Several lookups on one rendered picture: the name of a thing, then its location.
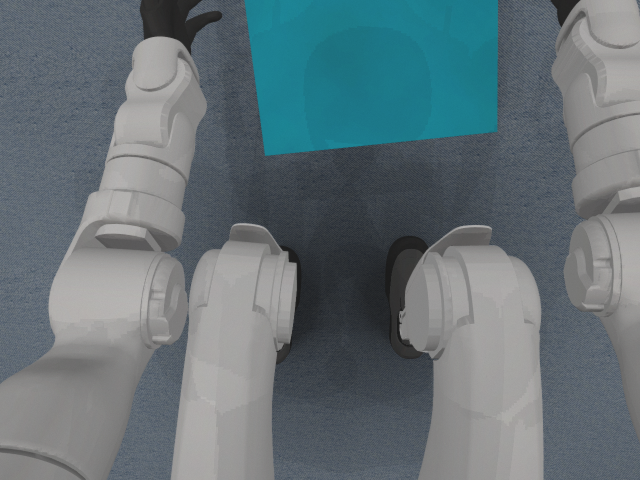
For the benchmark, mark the left robot forearm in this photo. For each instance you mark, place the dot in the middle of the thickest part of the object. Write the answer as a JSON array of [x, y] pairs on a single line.
[[139, 202]]

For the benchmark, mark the robot right foot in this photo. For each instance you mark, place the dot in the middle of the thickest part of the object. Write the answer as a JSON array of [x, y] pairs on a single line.
[[402, 258]]

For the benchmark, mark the robot right shin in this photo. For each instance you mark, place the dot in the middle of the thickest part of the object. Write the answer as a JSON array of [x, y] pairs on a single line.
[[473, 235]]

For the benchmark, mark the right robot forearm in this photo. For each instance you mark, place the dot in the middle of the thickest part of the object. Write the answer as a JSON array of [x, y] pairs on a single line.
[[598, 72]]

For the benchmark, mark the robot right upper arm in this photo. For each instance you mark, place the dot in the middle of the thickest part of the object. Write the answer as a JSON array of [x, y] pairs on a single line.
[[602, 276]]

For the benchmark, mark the left robot hand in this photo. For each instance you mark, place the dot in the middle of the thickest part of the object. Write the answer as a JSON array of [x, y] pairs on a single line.
[[167, 18]]

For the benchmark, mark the robot left upper arm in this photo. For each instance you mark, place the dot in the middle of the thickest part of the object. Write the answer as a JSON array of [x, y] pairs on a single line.
[[64, 416]]

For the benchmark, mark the right robot hand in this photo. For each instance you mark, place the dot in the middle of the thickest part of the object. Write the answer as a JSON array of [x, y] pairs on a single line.
[[564, 7]]

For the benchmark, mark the carton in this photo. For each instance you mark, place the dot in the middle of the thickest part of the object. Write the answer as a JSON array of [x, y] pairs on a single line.
[[334, 74]]

